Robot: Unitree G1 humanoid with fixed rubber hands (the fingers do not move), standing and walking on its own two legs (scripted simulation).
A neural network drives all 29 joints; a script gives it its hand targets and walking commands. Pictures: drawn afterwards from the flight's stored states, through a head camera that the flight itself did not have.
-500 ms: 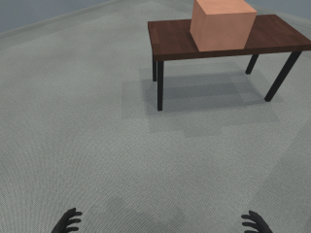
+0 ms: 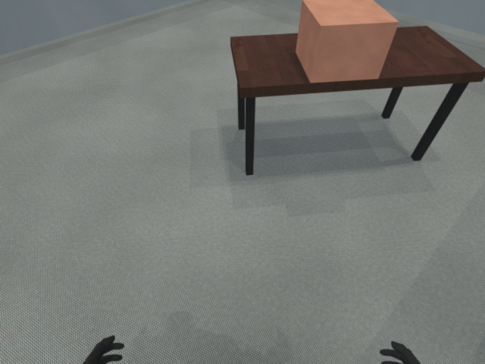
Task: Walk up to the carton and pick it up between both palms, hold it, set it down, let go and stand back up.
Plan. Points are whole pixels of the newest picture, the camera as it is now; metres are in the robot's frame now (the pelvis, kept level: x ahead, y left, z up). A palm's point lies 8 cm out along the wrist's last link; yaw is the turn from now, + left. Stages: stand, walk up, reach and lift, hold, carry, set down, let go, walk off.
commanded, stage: stand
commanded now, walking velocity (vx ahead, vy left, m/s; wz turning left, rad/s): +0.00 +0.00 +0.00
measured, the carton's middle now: (340, 39) +1.36 -0.41 -0.06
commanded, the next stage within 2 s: none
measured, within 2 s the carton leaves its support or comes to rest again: neither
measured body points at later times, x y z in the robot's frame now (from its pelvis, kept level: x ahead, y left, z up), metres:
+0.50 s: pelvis -0.01 -0.01 +0.01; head -0.01 -0.01 +0.46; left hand +0.10 +0.28 -0.11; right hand +0.08 -0.28 -0.12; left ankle +0.01 +0.12 -0.72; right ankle +0.00 -0.12 -0.72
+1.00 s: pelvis -0.03 -0.01 +0.01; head -0.02 -0.01 +0.46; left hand +0.07 +0.28 -0.11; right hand +0.06 -0.28 -0.12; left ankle +0.01 +0.12 -0.72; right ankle +0.00 -0.12 -0.72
